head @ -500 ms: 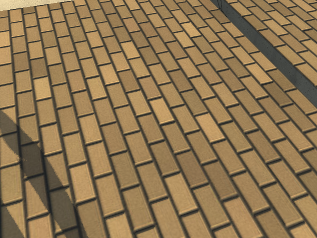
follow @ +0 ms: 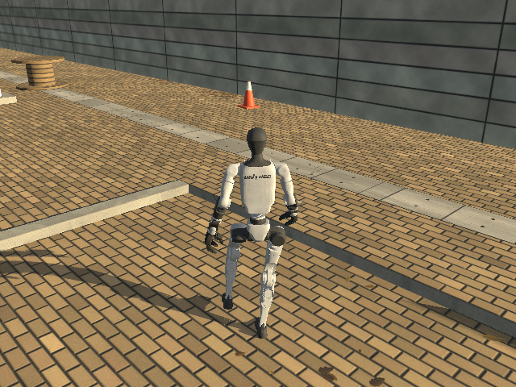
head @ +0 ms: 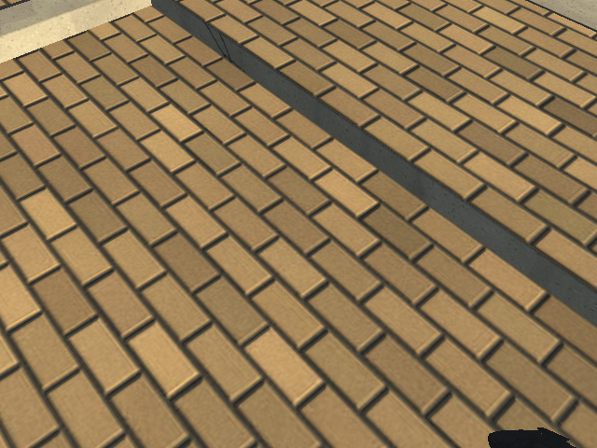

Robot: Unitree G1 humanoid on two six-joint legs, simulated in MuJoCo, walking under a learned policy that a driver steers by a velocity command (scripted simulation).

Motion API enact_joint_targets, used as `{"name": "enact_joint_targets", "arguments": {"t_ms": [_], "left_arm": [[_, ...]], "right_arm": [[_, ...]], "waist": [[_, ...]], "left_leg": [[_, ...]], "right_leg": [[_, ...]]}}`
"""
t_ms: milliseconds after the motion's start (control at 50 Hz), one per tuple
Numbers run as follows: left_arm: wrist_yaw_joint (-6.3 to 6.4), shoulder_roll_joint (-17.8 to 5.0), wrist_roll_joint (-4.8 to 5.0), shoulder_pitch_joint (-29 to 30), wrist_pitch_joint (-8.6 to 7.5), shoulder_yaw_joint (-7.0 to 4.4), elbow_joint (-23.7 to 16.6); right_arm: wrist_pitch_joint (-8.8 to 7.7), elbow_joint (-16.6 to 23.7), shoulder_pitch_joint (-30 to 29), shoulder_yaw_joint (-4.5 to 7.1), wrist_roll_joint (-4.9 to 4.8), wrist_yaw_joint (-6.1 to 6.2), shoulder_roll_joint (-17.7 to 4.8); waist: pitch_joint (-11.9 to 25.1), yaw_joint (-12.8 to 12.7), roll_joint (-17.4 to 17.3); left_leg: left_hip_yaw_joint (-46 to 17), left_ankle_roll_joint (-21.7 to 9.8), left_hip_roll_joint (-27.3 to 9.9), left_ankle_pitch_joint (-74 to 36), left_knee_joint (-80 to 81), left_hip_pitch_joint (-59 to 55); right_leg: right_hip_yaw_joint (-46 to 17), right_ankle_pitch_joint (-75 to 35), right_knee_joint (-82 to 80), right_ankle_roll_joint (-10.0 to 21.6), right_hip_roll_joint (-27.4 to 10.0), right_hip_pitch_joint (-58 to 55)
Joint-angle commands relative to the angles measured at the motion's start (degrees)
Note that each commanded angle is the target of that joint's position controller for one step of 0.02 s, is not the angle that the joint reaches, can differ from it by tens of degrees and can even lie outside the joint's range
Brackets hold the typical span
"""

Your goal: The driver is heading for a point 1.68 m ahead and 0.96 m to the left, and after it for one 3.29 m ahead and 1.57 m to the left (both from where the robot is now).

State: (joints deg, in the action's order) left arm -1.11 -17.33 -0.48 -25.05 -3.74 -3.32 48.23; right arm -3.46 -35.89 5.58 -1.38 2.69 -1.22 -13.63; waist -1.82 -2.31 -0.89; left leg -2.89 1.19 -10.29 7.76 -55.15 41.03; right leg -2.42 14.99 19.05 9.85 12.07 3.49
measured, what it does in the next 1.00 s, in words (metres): walks ahead, turning left: left foot, then right foot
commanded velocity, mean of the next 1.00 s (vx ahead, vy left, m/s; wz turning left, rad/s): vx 1.00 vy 0.00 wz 0.74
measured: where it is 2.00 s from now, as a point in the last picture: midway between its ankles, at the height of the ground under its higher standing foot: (47, 121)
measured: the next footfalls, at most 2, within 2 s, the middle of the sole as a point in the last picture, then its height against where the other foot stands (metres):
left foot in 0.22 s outside the picture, level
right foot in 0.66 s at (289, 297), level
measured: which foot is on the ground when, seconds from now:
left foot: up 0.00-0.20, down 0.22-0.66, up 0.68-1.00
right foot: down 0.00-0.22, up 0.24-0.64, down 0.66-1.00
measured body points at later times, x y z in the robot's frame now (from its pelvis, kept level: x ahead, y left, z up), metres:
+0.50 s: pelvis +0.48 +0.12 +0.01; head +0.50 +0.13 +0.45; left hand +0.66 +0.38 -0.05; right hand +0.50 -0.18 -0.12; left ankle +0.38 +0.13 -0.73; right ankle +0.71 -0.02 -0.67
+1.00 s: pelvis +0.91 +0.28 -0.02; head +0.92 +0.30 +0.43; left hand +0.64 +0.43 -0.13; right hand +1.27 +0.32 -0.05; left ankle +0.98 +0.48 -0.68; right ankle +0.84 +0.06 -0.73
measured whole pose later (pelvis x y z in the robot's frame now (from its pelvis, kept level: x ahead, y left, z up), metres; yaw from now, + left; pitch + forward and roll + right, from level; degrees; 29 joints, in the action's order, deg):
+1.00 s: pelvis +0.91 +0.28 -0.02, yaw +47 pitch +2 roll -2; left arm 0.2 -19.2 -1.4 -29.6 -6.0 -3.2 51.4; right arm 0.2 -32.7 -3.6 1.9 1.9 -5.6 -19.9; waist -1.3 -4.8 -2.2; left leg 5.6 -7.4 -3.0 1.3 -49.7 45.6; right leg 15.4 23.4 11.5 -3.2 -0.2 -10.9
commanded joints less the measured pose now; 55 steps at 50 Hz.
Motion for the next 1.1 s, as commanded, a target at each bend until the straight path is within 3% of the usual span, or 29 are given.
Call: {"name": "enact_joint_targets", "arguments": {"t_ms": [20, 80, 140, 180, 200, 220, 240, 260, 300, 320, 380, 460, 560, 600, 620, 640, 660, 680, 700, 720, 740, 780, 840, 940, 980, 1020, 1060, 1080, 1100], "left_arm": [[-0.66, -6.88, 0.76, 0.83, -3.14, -1.54, -3.59], [-0.06, -8.07, 0.11, -1.35, -3.82, -1.33, -1.67], [1.67, -10.43, -1.15, -0.34, -3.29, -1.5, -0.97], [2.99, -12.13, -3.11, 2.54, -1.67, -1.93, -1.67], [3.43, -12.47, -3.81, 5.78, -0.63, -2.11, -2.67], [3.52, -11.6, -3.53, 8.69, -0.57, -1.77, -3.78], [1.69, -3.51, -0.48, 4.49, -1.9, -0.12, -6.92], [1.57, -5.63, -1.42, 6.3, -3.3, 1.0, -9.2], [1.18, -6.06, -1.83, 12.76, -4.53, 2.04, -10.77], [1.02, -5.2, -2.78, 15.39, -3.88, 2.38, -12.2], [0.53, -3.68, -4.49, 14.44, -0.27, 3.59, -13.32], [-0.55, -2.31, -2.61, 27.83, -0.31, 4.94, -18.81], [-0.16, -2.82, -1.56, 32.88, -1.0, 4.77, -20.83], [0.63, -5.28, -1.54, 27.83, -1.36, 3.65, -19.5], [1.38, -7.92, -1.18, 20.12, -1.61, 2.38, -17.5], [2.34, -10.25, -1.25, 8.32, -1.93, 1.07, -14.77], [3.75, -14.44, -2.7, -5.34, -1.99, -0.8, -12.79], [3.38, -18.43, -3.91, -1.19, -1.68, -1.73, -13.07], [3.01, -13.69, -3.3, 4.36, -0.86, -2.07, -13.82], [2.83, -7.75, -2.82, 7.36, -0.74, -0.65, -13.8], [2.53, -5.29, -2.98, 7.68, -0.73, -0.07, -12.18], [2.46, -4.25, -2.59, 4.98, -1.48, 0.27, -8.46], [1.15, -2.38, -0.67, 3.86, -2.94, 0.53, -5.11], [1.04, -5.36, -0.87, 6.71, -4.06, -0.03, -3.47], [1.28, -7.32, -0.98, 3.47, -3.96, -0.41, -2.24], [2.0, -10.73, -0.91, 0.92, -2.96, -1.15, -2.26], [2.81, -13.91, -1.29, 2.67, -1.04, -1.9, -3.13], [2.71, -13.62, -1.62, 5.03, -0.43, -1.74, -4.33], [2.0, -10.62, -1.7, 6.22, -0.27, -1.55, -4.71]], "right_arm": [[0.0, 2.76, -5.14, 0.84, -1.72, -1.03, -3.95], [-0.33, 2.34, -7.22, 1.38, -2.53, -1.52, -4.81], [-0.52, 0.77, -4.47, 2.76, -2.06, -1.57, -7.91], [0.13, -3.14, 8.62, 4.26, -2.06, -1.11, -11.1], [0.49, -7.36, 21.34, 5.31, -2.12, -0.65, -12.56], [1.01, -9.81, 32.16, 6.89, -1.64, 0.14, -15.27], [2.0, -10.12, 28.8, 8.91, -1.28, 0.38, -21.12], [2.04, -7.38, 22.05, 8.8, -1.98, -0.45, -18.81], [1.55, -8.74, 20.05, 7.52, -2.09, -0.02, -12.36], [1.11, -9.58, 19.69, 6.99, -2.09, 0.43, -11.0], [-0.41, -9.66, 18.28, 6.47, -2.33, 0.52, -11.48], [-1.05, -9.0, 19.02, 7.32, -2.92, 0.24, -12.62], [-0.77, -10.13, 23.17, 8.45, -3.34, 0.52, -14.19], [-0.74, -9.68, 21.43, 8.82, -3.14, 1.12, -15.65], [-0.88, -9.46, 20.15, 9.19, -2.71, 0.97, -17.6], [-1.38, -8.58, 16.58, 9.28, -2.51, 0.69, -18.08], [-2.2, -6.84, 15.09, 7.53, -2.25, 0.74, -11.62], [-1.99, -3.32, 22.15, 5.24, -5.37, 0.77, -4.75], [-0.66, -5.07, 19.09, 5.18, -3.55, 1.44, -9.59], [-0.02, -5.21, 12.41, 5.74, -2.12, 1.02, -11.69], [0.43, -4.81, 9.61, 5.83, -1.59, 0.26, -11.19], [1.93, -3.02, 6.94, 5.21, -0.48, -1.48, -8.1], [3.65, 1.08, 1.88, 3.94, -0.52, -2.68, -5.31], [3.67, 5.69, -6.78, 2.75, -0.86, -4.64, -6.2], [3.42, 5.85, -9.63, 2.48, -0.88, -5.03, -6.11], [3.13, 4.47, -6.65, 3.02, -0.92, -4.49, -7.62], [2.77, 0.18, 8.02, 4.58, -0.64, -3.35, -10.67], [2.51, -4.22, 20.76, 6.2, -0.45, -2.2, -13.12], [3.27, -5.79, 21.36, 8.43, -2.25, -0.54, -16.55]], "waist": [[-4.91, -1.48, 0.2], [-5.17, -2.51, 1.6], [-0.63, 0.36, 4.92], [6.84, 7.52, 8.34], [11.38, 13.52, 7.8], [14.13, 19.22, 4.4], [15.97, 10.09, -20.89], [19.89, 9.45, -11.03], [6.76, 6.35, 5.11], [2.9, 4.42, 6.45], [-1.7, 0.25, 2.79], [-5.75, 4.27, -0.03], [-1.39, 8.55, -2.24], [2.77, 5.74, -2.17], [8.17, 1.65, -1.97], [13.74, -5.25, -1.76], [22.49, -9.82, 5.02], [31.31, -2.3, 25.5], [24.08, -2.41, 16.22], [14.46, -3.53, 7.88], [8.25, -2.79, 2.49], [2.78, -0.69, 4.27], [-0.08, 1.64, 5.92], [-5.22, 3.79, 3.57], [-6.16, 2.84, 2.5], [-2.28, 5.0, 5.31], [5.59, 13.12, 7.62], [10.55, 18.26, 6.46], [11.01, 16.72, -4.27]], "left_leg": [[6.7, -2.87, 1.85, -16.84, 14.27, -9.45], [7.87, -6.14, 4.84, -21.63, 21.34, -8.29], [10.17, -8.47, 11.88, -13.93, 23.44, -12.46], [11.35, -10.23, 16.49, -4.76, 20.87, -22.74], [10.95, -11.49, 17.14, -0.97, 21.43, -32.96], [3.9, -14.55, 13.25, 7.49, 21.11, -46.17], [-31.06, -25.65, -1.48, 16.66, 27.95, -64.5], [-48.29, -28.61, -4.93, 19.24, 38.24, -65.91], [-36.59, -23.46, -2.67, 15.61, 41.39, -48.44], [-31.13, -21.28, 0.45, 12.09, 42.05, -40.27], [-23.15, -20.13, 6.61, 7.12, 44.66, -25.95], [-18.73, -17.46, 10.85, -2.01, 49.0, -17.77], [-20.47, -13.38, 9.17, -22.28, 42.35, -31.9], [-20.8, -10.92, 9.18, -34.28, 34.18, -34.84], [-20.12, -9.71, 9.76, -39.5, 24.57, -35.36], [-19.11, -8.64, 11.7, -35.03, 11.15, -29.12], [-14.24, -9.06, 14.24, -12.58, -7.52, -20.88], [-7.4, -6.93, 19.78, 22.03, -23.9, -4.16], [-4.8, -7.91, 13.17, 15.72, -27.37, 3.87], [-3.21, -7.63, 10.73, 10.81, -24.77, 4.78], [-2.41, -7.2, 9.01, 9.02, -22.21, 3.65], [-2.11, -6.64, 6.36, 9.24, -20.02, 2.53], [-0.76, -6.4, 4.1, 7.13, -18.36, 6.1], [6.71, -7.43, 5.87, -8.67, 1.46, -1.72], [12.07, -9.58, 9.27, -9.8, 8.74, -7.32], [14.88, -11.5, 13.62, -5.78, 10.94, -13.22], [12.61, -14.03, 16.79, 0.25, 11.79, -30.27], [8.07, -16.19, 16.87, 1.24, 16.27, -46.47], [-1.77, -16.94, 12.11, 5.31, 21.0, -57.56]], "right_leg": [[-5.36, -19.68, -15.89, 2.05, -13.71, 11.03], [-0.35, -31.83, -18.39, -0.97, -17.11, -1.34], [4.8, -60.69, -10.61, -4.23, -19.35, -12.5], [6.73, -80.35, 7.24, -5.72, -21.64, -15.7], [8.24, -80.43, 23.67, -6.2, -21.43, -12.14], [9.35, -66.02, 46.91, -5.97, -18.1, 0.71], [6.74, -1.15, 74.3, -11.65, -4.5, 33.05], [-3.23, 7.4, 77.17, -9.98, -5.32, 42.3], [-4.96, 1.6, 64.36, -8.42, -12.75, 40.56], [-4.5, 2.73, 58.8, -8.8, -14.7, 37.8], [-1.74, 5.36, 48.81, -10.96, -16.82, 32.9], [2.5, -12.52, 26.38, -13.16, -16.46, 27.44], [2.24, -20.83, 12.76, -11.6, -12.75, 23.07], [1.83, -15.71, 8.87, -10.53, -10.3, 13.29], [1.68, -10.6, 9.31, -9.72, -9.58, 4.47], [-0.92, -6.87, 10.54, -8.51, -13.26, -9.23], [-12.55, 13.64, 11.04, -6.7, -26.15, -23.22], [-46.56, 24.8, -0.19, 0.26, -42.3, -34.42], [-47.88, 34.51, -2.71, 1.18, -39.39, -27.51], [-35.67, 27.55, -2.44, -0.32, -35.4, -19.05], [-26.57, 14.99, -3.06, -1.23, -33.01, -11.52], [-14.83, 3.01, -5.1, -3.1, -29.73, -3.67], [-4.19, -10.19, -8.1, -4.8, -28.97, -0.89], [13.98, -23.87, -13.84, -7.68, -23.61, 5.44], [17.92, -41.52, -12.15, -8.75, -22.89, 2.57], [18.63, -66.98, -3.19, -9.65, -24.27, -4.11], [17.13, -77.49, 17.14, -8.83, -27.12, -2.48], [16.09, -69.61, 33.73, -7.93, -26.96, 5.76], [16.27, -17.35, 57.4, -9.29, -16.34, 19.92]]}}
Keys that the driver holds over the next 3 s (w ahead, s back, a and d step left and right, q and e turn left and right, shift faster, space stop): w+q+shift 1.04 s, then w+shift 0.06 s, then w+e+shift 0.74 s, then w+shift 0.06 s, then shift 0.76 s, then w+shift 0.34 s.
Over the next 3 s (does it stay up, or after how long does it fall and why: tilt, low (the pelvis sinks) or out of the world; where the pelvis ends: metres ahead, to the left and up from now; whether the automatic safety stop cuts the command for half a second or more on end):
stays up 1.90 1.07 0.01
